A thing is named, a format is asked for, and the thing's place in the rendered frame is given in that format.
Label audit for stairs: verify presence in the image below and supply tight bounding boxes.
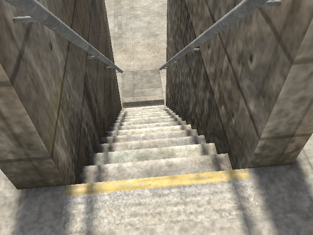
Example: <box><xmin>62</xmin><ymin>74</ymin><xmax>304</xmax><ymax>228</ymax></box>
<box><xmin>78</xmin><ymin>105</ymin><xmax>233</xmax><ymax>184</ymax></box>

